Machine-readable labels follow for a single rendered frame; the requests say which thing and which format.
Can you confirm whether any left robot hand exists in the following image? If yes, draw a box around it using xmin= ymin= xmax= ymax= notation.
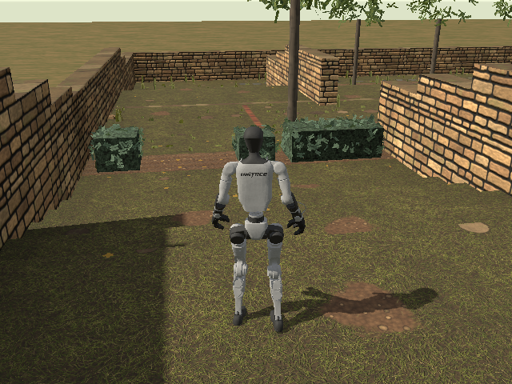
xmin=212 ymin=214 xmax=230 ymax=230

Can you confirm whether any right robot thigh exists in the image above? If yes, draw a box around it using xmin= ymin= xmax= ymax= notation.
xmin=267 ymin=223 xmax=284 ymax=279

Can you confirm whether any left robot upper arm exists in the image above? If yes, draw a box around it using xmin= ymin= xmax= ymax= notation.
xmin=217 ymin=161 xmax=238 ymax=205

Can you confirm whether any right robot forearm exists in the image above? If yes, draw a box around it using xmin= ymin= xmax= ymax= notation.
xmin=286 ymin=192 xmax=303 ymax=222

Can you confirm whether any right robot upper arm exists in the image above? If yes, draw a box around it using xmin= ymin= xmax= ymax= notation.
xmin=271 ymin=161 xmax=294 ymax=205

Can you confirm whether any left robot forearm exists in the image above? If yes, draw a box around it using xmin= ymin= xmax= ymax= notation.
xmin=213 ymin=193 xmax=226 ymax=218

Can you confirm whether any robot left foot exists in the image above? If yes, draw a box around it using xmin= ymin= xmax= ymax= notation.
xmin=233 ymin=306 xmax=246 ymax=326

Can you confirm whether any right robot hand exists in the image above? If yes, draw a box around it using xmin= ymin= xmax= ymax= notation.
xmin=287 ymin=218 xmax=306 ymax=235

